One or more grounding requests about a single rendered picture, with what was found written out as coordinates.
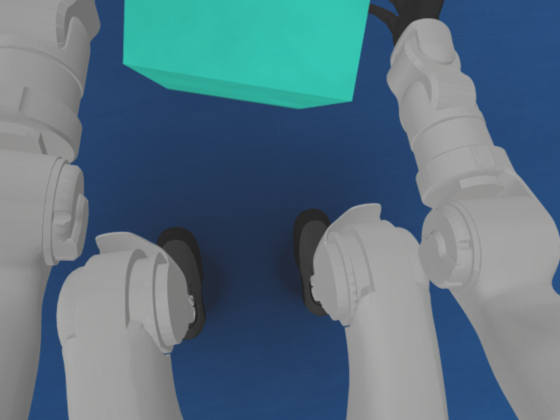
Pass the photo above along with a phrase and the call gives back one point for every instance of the robot right hand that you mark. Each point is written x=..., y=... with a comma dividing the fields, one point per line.
x=408, y=11

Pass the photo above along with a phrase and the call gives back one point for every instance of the robot right forearm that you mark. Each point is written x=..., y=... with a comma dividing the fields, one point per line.
x=455, y=155

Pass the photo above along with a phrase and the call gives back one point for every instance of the left robot upper arm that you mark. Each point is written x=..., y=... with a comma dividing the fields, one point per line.
x=43, y=220

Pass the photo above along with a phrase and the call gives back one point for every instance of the robot right thigh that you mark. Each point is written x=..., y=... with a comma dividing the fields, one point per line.
x=368, y=284

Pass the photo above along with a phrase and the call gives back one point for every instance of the right robot upper arm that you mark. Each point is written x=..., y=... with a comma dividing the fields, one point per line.
x=498, y=256

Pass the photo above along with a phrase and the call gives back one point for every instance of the robot thigh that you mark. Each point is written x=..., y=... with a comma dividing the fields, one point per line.
x=129, y=315
x=368, y=284

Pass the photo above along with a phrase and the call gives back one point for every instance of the carton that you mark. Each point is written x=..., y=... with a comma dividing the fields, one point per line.
x=295, y=54

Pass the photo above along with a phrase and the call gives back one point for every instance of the robot left forearm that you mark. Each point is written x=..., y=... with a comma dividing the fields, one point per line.
x=44, y=55

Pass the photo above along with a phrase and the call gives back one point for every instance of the robot left thigh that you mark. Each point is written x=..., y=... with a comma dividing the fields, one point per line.
x=129, y=315

